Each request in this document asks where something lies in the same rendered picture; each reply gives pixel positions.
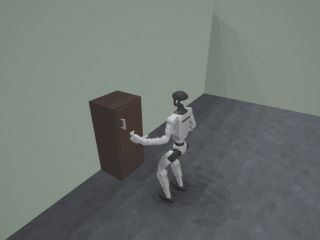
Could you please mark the handle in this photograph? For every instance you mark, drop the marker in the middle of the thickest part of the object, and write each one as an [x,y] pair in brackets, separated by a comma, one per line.
[124,124]

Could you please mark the robot right upper arm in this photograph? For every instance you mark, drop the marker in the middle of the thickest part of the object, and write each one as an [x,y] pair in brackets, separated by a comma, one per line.
[192,123]

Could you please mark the cupboard door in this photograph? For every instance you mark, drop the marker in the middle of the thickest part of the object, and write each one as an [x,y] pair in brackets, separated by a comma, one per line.
[132,113]

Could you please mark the robot left shin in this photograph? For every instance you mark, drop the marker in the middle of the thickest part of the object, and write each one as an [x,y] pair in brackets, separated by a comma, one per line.
[164,182]

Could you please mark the left robot hand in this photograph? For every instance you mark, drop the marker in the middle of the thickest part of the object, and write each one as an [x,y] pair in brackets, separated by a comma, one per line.
[136,138]

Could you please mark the robot left upper arm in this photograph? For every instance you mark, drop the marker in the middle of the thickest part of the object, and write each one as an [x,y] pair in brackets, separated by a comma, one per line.
[170,123]

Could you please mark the robot left forearm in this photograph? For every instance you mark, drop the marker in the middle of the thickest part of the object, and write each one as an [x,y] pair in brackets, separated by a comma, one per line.
[153,141]

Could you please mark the robot torso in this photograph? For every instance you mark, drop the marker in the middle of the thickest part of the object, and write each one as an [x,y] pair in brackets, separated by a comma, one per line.
[180,132]

